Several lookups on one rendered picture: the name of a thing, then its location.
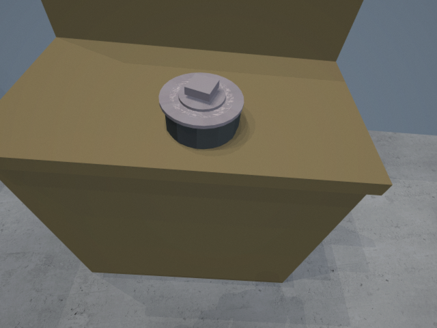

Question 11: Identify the table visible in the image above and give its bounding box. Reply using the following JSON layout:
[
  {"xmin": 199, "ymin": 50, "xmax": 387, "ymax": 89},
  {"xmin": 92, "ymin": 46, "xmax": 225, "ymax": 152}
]
[{"xmin": 0, "ymin": 0, "xmax": 393, "ymax": 283}]

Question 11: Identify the lid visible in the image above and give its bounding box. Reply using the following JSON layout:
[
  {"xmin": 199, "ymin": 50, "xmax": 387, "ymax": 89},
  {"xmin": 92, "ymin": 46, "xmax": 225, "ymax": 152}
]
[{"xmin": 158, "ymin": 72, "xmax": 244, "ymax": 129}]

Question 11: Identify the knob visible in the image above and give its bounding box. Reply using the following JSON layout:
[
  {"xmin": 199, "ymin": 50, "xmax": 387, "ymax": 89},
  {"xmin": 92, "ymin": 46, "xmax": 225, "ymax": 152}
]
[{"xmin": 184, "ymin": 73, "xmax": 219, "ymax": 102}]

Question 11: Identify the pot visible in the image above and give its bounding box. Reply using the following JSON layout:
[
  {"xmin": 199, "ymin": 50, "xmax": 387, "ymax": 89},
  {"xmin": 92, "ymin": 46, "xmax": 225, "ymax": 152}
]
[{"xmin": 165, "ymin": 113, "xmax": 241, "ymax": 149}]

